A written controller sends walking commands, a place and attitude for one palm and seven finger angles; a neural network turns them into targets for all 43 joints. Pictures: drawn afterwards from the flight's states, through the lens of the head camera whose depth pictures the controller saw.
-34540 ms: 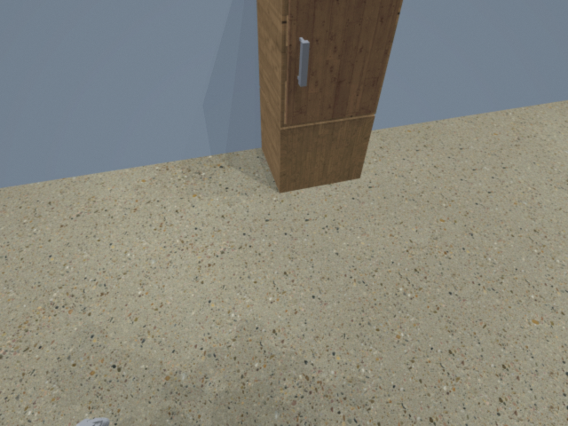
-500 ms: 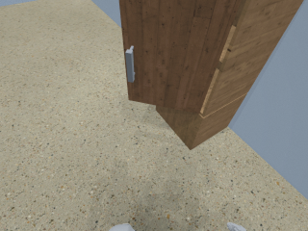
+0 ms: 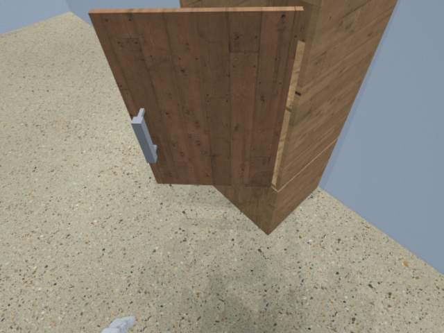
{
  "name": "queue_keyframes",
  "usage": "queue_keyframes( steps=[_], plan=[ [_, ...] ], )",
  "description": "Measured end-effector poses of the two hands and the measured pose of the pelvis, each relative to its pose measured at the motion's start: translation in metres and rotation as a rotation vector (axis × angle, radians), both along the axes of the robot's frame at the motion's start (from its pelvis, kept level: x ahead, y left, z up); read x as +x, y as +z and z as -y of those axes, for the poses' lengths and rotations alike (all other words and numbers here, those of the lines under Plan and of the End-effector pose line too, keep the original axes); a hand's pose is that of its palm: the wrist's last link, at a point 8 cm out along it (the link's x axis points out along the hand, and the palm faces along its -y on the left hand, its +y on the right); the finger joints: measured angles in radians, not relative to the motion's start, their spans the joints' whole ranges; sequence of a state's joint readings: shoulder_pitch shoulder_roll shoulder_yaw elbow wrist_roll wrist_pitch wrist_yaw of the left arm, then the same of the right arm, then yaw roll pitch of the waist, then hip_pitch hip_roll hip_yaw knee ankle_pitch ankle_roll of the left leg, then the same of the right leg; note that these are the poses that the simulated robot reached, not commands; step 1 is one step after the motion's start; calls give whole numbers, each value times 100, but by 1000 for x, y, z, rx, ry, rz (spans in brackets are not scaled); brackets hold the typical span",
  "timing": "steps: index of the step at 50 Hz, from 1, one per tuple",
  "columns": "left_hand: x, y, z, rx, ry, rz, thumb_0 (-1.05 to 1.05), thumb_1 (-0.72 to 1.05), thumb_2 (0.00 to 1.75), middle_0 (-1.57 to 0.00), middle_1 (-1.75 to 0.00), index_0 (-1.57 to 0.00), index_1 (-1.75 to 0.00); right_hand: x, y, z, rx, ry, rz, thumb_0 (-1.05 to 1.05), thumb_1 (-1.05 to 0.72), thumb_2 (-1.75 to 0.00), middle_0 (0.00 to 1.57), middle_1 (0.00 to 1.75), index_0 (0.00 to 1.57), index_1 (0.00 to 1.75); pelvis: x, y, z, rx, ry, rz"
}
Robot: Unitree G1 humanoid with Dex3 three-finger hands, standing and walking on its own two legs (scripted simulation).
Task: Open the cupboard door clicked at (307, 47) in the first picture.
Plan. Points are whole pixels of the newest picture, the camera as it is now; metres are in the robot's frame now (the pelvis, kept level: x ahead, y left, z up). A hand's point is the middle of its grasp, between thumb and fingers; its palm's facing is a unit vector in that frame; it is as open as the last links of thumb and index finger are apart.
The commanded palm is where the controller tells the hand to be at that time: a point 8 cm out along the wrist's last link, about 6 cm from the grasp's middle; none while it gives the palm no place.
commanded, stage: come to a stop and stand still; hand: left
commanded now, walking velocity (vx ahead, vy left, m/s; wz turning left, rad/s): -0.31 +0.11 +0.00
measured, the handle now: (147, 136) +0.61 +0.23 -0.06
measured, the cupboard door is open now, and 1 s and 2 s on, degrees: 44 44 44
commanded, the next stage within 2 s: look again from close up in 1.46 s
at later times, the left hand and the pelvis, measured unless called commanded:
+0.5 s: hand out of the picture +0.03 +0.25 -0.17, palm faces +0.08 -0.97 -0.21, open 7.4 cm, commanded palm none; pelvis +0.01 +0.04 +0.01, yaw +0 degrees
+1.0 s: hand out of the picture +0.05 +0.15 -0.17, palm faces +0.03 -0.98 -0.21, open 7.2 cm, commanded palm none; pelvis +0.01 -0.03 +0.01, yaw +0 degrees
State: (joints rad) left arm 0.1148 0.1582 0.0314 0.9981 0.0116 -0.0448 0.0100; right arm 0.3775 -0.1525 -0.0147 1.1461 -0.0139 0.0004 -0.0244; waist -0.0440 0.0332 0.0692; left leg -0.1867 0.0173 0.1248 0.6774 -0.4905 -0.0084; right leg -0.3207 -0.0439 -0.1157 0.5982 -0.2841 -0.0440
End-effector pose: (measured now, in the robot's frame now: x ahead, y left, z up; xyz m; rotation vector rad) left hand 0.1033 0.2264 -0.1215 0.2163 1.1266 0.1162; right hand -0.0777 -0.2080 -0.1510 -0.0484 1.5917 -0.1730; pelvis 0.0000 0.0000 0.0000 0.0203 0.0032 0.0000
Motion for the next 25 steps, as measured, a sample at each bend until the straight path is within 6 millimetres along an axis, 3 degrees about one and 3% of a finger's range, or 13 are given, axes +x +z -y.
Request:
queue_keyframes(
  steps=[5, 10, 14, 19, 25],
  plan=[
    [-3, -2, 10, -27, 41, -50, 0, 92, 90, -20, -30, -20, -30, 46, 7, 4, -21, 7, 41, 0, -91, -90, 20, 30, 20, 29, 11, 8, 0, 6, 7, -2],
    [-11, -6, -14, -21, 84, -71, -2, 93, 90, -20, -30, -20, -30, 104, 13, 6, -61, 61, 158, 0, -91, -90, 20, 30, 20, 29, 13, 9, -12, -2, 17, -1],
    [-25, -21, -40, -30, 112, -103, -1, 92, 90, -20, -30, -20, -30, 142, 17, 1, -114, 103, 269, 0, -90, -90, 20, 30, 20, 29, 15, 0, -30, -33, 20, 5],
    [-48, -28, -63, -31, 145, -171, 0, 92, 90, -20, -30, -20, -30, 165, 29, -12, -149, 157, 340, 0, -90, -90, 20, 30, 20, 29, 15, 0, -42, -31, 19, -3],
    [-79, -19, -68, -30, 153, -258, 0, 91, 90, -20, -30, -20, -30, 171, 37, -23, -135, 171, 359, 0, -90, -90, 20, 30, 20, 29, 14, 10, -44, -35, 3, -28]
  ],
)
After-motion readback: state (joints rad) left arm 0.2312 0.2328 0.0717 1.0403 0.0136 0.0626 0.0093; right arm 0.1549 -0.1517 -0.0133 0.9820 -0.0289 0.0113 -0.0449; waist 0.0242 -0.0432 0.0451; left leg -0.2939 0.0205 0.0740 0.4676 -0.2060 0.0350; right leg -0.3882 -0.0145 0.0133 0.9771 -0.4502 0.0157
